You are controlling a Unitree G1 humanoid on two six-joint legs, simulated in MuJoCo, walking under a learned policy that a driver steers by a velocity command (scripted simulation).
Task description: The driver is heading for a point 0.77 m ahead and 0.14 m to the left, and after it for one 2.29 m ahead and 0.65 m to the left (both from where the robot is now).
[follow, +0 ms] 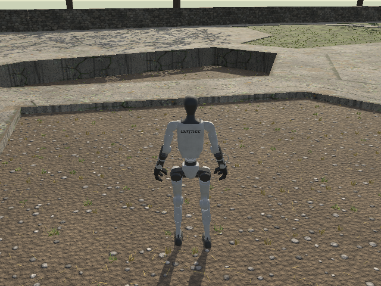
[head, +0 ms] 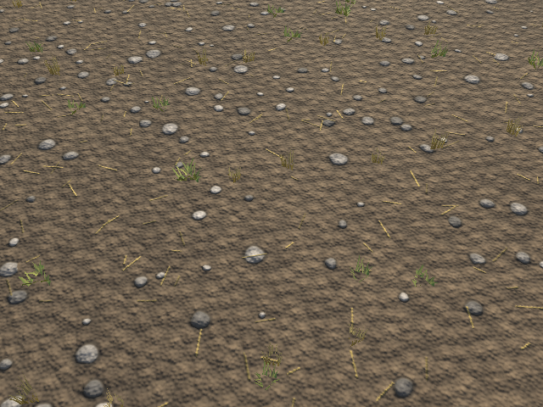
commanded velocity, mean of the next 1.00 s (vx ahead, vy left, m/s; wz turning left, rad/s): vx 0.44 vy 0.00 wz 0.16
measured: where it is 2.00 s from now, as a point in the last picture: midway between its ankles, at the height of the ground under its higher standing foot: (236, 324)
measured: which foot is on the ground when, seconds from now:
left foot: down 0.00-0.60, up 0.62-1.00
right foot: down 0.00-0.10, up 0.12-0.56, down 0.58-1.00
